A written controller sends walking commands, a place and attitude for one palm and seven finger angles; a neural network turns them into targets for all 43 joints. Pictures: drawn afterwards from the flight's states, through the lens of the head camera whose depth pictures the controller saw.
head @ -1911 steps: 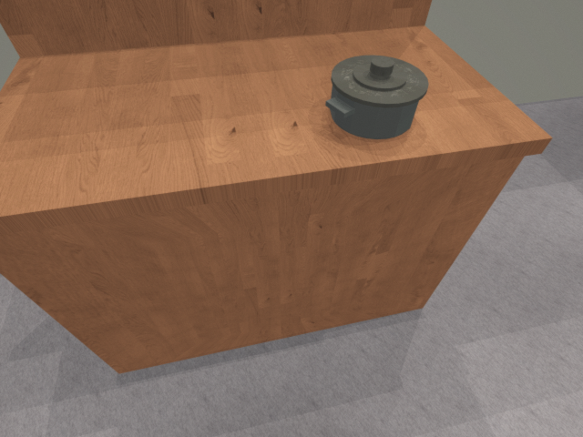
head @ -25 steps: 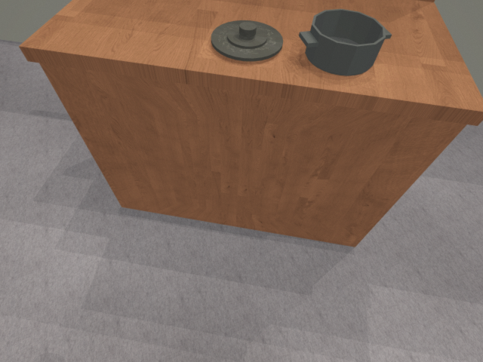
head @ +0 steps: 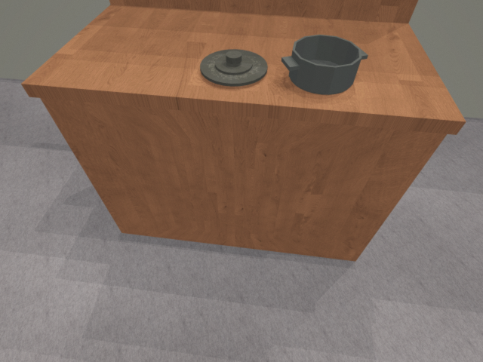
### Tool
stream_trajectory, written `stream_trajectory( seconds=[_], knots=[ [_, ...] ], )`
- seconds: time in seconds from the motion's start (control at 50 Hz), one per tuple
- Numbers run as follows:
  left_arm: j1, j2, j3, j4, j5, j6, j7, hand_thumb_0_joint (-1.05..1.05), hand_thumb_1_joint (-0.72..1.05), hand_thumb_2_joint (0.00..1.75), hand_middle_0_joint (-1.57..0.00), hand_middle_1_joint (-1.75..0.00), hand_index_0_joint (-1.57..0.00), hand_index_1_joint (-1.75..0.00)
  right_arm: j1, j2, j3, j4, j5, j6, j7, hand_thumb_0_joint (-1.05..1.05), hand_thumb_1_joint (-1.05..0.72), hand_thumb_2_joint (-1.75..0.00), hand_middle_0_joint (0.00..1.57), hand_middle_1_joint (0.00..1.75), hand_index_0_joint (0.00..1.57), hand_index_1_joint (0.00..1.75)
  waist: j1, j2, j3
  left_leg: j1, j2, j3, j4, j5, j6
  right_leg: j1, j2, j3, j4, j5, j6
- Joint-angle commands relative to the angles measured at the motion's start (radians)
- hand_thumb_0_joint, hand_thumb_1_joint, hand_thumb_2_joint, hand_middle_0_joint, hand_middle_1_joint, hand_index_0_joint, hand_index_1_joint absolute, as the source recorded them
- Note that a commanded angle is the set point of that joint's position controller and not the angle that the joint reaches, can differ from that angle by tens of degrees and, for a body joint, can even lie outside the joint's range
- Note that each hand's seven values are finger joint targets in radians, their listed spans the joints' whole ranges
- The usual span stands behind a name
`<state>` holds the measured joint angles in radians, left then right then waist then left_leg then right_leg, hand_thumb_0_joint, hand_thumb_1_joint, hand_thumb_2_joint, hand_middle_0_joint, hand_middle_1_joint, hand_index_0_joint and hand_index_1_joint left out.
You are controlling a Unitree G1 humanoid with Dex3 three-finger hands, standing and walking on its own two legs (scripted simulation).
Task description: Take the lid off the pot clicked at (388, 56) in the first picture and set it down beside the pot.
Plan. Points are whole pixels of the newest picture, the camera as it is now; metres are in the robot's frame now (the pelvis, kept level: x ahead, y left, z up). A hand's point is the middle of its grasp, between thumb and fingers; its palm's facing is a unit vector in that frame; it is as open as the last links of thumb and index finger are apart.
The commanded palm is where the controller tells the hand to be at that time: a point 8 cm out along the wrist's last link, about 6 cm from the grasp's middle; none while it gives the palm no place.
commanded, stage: let the arm hang, fingers relaxed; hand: left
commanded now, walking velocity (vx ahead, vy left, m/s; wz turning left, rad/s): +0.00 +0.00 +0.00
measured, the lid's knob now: (233, 57) +0.83 +0.05 +0.09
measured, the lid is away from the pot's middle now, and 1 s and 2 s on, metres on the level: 0.24 0.24 0.24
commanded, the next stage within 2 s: look to check the result in 0.90 s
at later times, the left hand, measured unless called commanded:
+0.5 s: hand out of the picture -0.02 +0.16 -0.18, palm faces +0.06 -0.99 -0.14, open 7.4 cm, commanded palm none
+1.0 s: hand out of the picture -0.01 +0.17 -0.18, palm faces +0.05 -0.98 -0.17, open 7.4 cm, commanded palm none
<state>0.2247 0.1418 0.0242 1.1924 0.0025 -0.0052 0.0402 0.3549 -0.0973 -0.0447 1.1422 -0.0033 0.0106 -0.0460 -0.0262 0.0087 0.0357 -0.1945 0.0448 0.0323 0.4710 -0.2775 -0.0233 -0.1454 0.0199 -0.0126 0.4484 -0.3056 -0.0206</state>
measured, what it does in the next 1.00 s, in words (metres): stands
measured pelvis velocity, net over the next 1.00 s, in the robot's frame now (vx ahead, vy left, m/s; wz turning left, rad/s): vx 0.00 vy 0.02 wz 0.00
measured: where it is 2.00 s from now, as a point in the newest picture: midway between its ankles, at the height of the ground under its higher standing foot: outside the picture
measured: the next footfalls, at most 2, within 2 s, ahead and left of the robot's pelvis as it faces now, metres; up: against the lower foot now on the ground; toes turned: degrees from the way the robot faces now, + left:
none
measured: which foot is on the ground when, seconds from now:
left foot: down 0.00-1.00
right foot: down 0.00-1.00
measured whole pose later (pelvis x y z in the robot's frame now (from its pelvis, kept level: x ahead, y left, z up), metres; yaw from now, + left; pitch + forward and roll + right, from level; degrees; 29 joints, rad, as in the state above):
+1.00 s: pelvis +0.00 +0.02 +0.00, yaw +0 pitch -1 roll +0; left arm 0.28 0.11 0.02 1.19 0.01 -0.02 0.04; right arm 0.32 -0.09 -0.04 1.13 0.00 0.00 -0.05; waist -0.01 0.00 0.03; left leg -0.17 0.01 0.04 0.47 -0.28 0.00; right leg -0.13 -0.01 -0.01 0.45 -0.31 0.01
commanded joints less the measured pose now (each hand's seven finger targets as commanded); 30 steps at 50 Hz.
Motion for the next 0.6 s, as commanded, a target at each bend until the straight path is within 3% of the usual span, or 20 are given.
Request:
stream_trajectory(
  seconds=[0.0,0.2,0.28,0.58],
  knots=[
    [0.074,0.071,0.008,-0.006,0.001,-0.009,0.006,0.0,0.9,0.9,-0.2,-0.3,-0.2,-0.3,0.078,-0.077,-0.009,-0.02,-0.004,-0.02,-0.004,0.0,-0.9,-0.9,0.2,0.3,0.2,0.3,0.008,0.003,0.01,0.034,0.068,-0.051,-0.058,0.253,0.057,-0.034,-0.092,0.062,-0.08,0.23,-0.014],
    [0.111,0.046,0.007,0.005,0.006,-0.011,0.008,0.0,0.9,0.9,-0.2,-0.3,-0.2,-0.3,0.08,-0.065,-0.008,-0.018,-0.003,-0.021,-0.006,0.0,-0.9,-0.9,0.2,0.3,0.2,0.3,0.008,0.003,0.053,0.039,0.065,-0.052,-0.064,0.244,0.066,-0.066,-0.09,0.058,-0.077,0.211,-0.011],
    [0.127,0.044,0.009,0.006,0.008,-0.015,0.009,0.0,0.9,0.9,-0.2,-0.3,-0.2,-0.3,0.075,-0.064,-0.009,-0.022,-0.002,-0.024,-0.006,0.0,-0.9,-0.9,0.2,0.3,0.2,0.3,0.007,-0.009,0.026,0.059,0.064,-0.048,-0.054,0.272,0.068,-0.057,-0.094,0.061,-0.069,0.247,-0.01],
    [0.139,0.042,0.012,-0.001,0.01,-0.016,0.009,0.0,0.9,0.9,-0.2,-0.3,-0.2,-0.3,0.06,-0.071,-0.009,-0.028,-0.003,-0.026,-0.007,0.0,-0.9,-0.9,0.2,0.3,0.2,0.3,0.009,-0.006,0.031,0.055,0.06,-0.05,-0.054,0.283,0.068,-0.052,-0.099,0.056,-0.066,0.261,-0.006]
  ],
)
